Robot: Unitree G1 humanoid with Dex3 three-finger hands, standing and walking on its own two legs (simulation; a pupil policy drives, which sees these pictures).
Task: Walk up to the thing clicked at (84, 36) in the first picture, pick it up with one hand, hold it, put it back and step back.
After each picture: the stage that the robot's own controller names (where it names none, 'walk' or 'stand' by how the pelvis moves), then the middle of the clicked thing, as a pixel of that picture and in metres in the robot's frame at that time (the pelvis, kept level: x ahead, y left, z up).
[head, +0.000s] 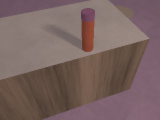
stand; (87, 31) +0.76 +0.00 -0.05
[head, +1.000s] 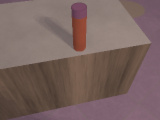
rise first; (79, 29) +0.69 +0.05 -0.02
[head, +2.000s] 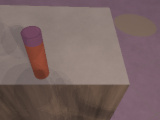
stand; (37, 55) +0.50 +0.22 -0.01
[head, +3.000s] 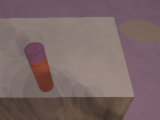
stand; (41, 70) +0.46 +0.21 -0.04
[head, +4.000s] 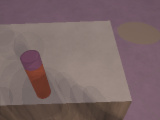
stand; (37, 77) +0.44 +0.22 -0.05
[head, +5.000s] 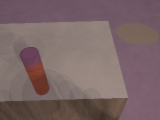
stand; (36, 73) +0.47 +0.23 -0.05
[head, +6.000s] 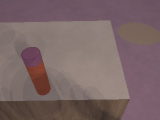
stand; (38, 73) +0.46 +0.22 -0.05
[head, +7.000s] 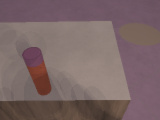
stand; (39, 73) +0.46 +0.22 -0.05
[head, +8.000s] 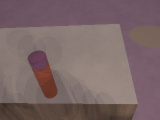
rise first; (44, 76) +0.45 +0.23 -0.05
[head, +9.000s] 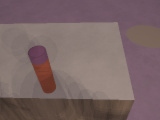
go down; (43, 71) +0.48 +0.23 -0.05
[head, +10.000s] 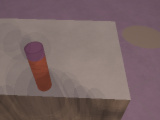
go down; (39, 69) +0.48 +0.22 -0.04
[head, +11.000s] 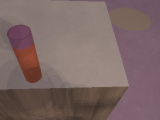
go down; (27, 57) +0.47 +0.21 +0.01
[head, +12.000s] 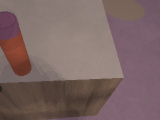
close in; (14, 49) +0.48 +0.22 +0.03
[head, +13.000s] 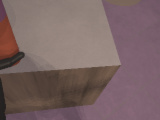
close; (1, 36) +0.49 +0.22 +0.06
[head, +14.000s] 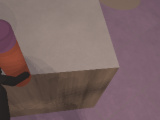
lift; (11, 59) +0.42 +0.20 +0.05
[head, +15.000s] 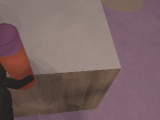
lift; (16, 63) +0.41 +0.19 +0.05
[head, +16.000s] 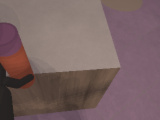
lift; (16, 62) +0.41 +0.19 +0.05
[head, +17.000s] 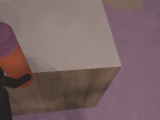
lift; (13, 61) +0.41 +0.19 +0.05
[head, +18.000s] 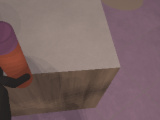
lift; (12, 61) +0.41 +0.19 +0.05
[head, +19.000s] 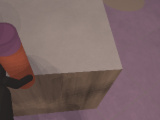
lift; (15, 62) +0.41 +0.19 +0.05
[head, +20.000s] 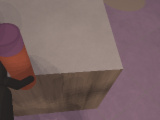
lift; (17, 63) +0.40 +0.19 +0.05
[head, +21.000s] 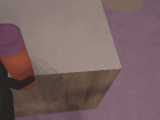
lift; (18, 63) +0.41 +0.18 +0.05
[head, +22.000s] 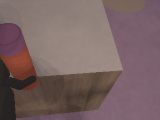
lift; (19, 63) +0.40 +0.18 +0.05
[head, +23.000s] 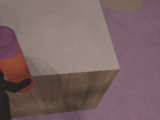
lift; (14, 66) +0.40 +0.19 +0.05
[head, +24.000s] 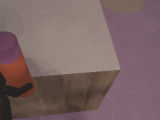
lift; (15, 70) +0.39 +0.19 +0.04
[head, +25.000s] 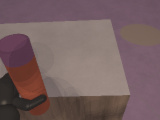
hold; (28, 80) +0.30 +0.17 +0.15
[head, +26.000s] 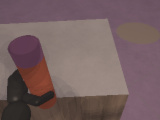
hold; (37, 78) +0.32 +0.15 +0.13
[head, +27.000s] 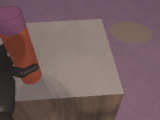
crouch; (21, 51) +0.40 +0.19 +0.17
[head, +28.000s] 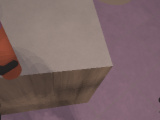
lower; out of the picture +0.46 +0.22 +0.04
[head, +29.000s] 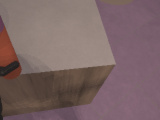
lower; (0, 49) +0.45 +0.21 +0.05
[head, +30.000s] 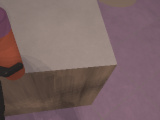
lower; (5, 50) +0.45 +0.20 +0.06
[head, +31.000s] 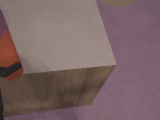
lower; (2, 50) +0.45 +0.21 +0.05
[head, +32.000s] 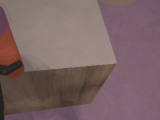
rest; (3, 48) +0.45 +0.20 +0.06
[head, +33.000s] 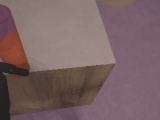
withdraw; (10, 48) +0.46 +0.19 +0.06
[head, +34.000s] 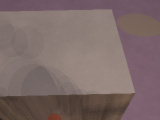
sink last; out of the picture +0.26 +0.19 -0.28
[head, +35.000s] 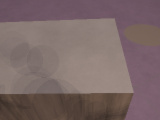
stand; out of the picture +0.27 +0.35 -0.69
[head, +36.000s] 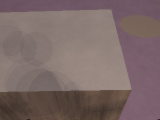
stand; out of the picture +0.22 +0.33 -0.68
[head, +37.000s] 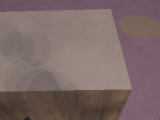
stand; out of the picture +0.19 +0.31 -0.68
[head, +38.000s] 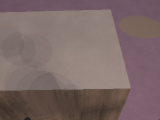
stand; out of the picture +0.17 +0.30 -0.68
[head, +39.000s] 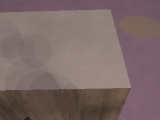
stand; out of the picture +0.15 +0.29 -0.68
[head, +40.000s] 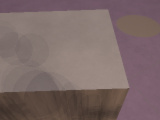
stand; out of the picture +0.14 +0.28 -0.68
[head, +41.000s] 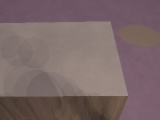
stand; out of the picture +0.14 +0.27 -0.74
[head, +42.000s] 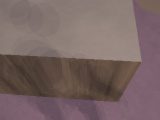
walk; out of the picture +0.24 +0.25 -0.72
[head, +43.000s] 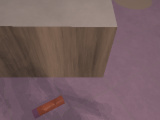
walk; (48, 106) +0.53 +0.26 -0.73
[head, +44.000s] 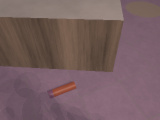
stand; (62, 89) +0.79 +0.25 -0.73
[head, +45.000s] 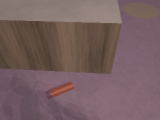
stand; (60, 90) +0.80 +0.25 -0.75
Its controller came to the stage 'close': yes
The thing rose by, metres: 0.21
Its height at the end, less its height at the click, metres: -0.70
